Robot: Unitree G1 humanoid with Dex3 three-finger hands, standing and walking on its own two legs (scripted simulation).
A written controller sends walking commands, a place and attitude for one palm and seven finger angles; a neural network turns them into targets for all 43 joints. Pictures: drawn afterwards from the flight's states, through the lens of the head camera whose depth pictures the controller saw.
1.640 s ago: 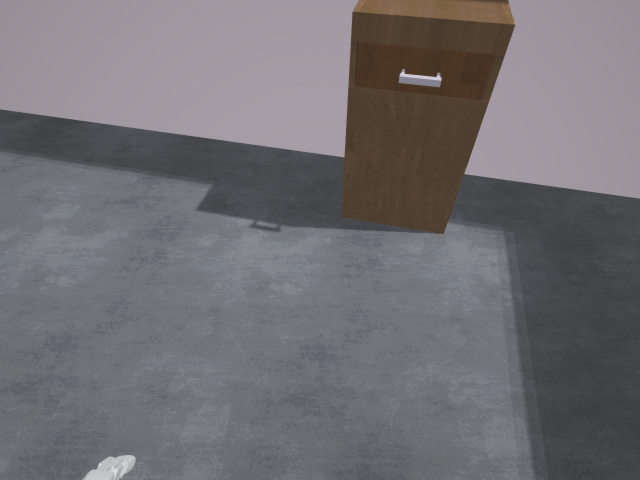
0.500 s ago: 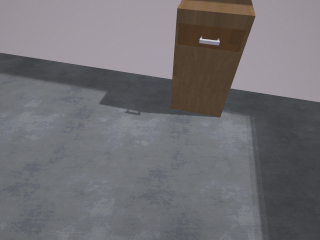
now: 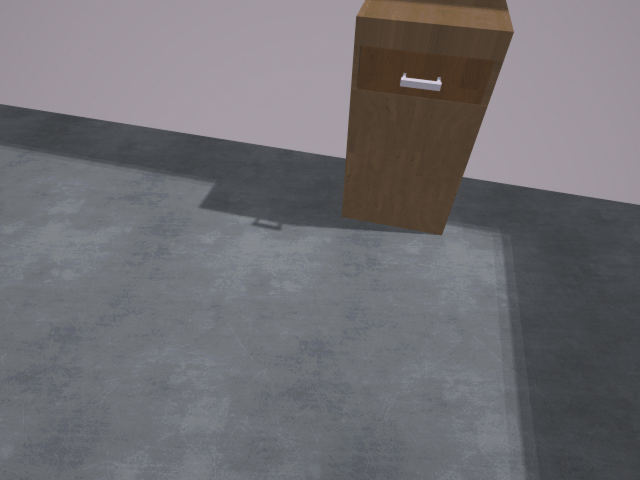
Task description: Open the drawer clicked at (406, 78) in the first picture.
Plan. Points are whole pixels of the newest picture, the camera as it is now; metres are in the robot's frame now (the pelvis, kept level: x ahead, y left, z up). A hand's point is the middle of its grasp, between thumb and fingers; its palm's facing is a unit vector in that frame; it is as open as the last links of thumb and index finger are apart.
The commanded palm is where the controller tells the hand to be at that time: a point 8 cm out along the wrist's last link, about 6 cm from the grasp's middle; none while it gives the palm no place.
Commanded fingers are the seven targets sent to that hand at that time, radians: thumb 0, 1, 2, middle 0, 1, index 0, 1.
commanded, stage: walk to a spot facing it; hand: left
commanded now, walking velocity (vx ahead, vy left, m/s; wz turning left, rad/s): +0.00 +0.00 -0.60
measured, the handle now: (421, 81) +1.28 -0.25 -0.08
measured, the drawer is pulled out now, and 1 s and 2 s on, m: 0.00 0.00 0.00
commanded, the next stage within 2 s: none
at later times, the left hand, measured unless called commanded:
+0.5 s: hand out of the picture +0.06 +0.16 -0.18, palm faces -0.11 -0.96 -0.25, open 7.4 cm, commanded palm none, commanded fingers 0.00 0.90 0.90 -0.20 -0.30 -0.20 -0.30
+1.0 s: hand (230, 390) +0.30 +0.18 -0.20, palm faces -0.38 -0.91 -0.19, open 7.4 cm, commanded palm none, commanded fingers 0.00 0.90 0.90 -0.20 -0.30 -0.20 -0.30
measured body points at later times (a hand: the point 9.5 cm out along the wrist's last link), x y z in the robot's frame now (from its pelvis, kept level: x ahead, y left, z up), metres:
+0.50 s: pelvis +0.04 -0.04 -0.02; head +0.04 -0.06 +0.43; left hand +0.07 +0.21 -0.16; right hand +0.03 -0.30 -0.18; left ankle +0.02 +0.11 -0.68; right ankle -0.01 -0.11 -0.75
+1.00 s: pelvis +0.24 -0.01 -0.02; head +0.27 +0.01 +0.43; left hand +0.32 +0.23 -0.18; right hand +0.26 -0.27 -0.13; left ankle +0.33 +0.04 -0.75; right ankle +0.08 -0.08 -0.64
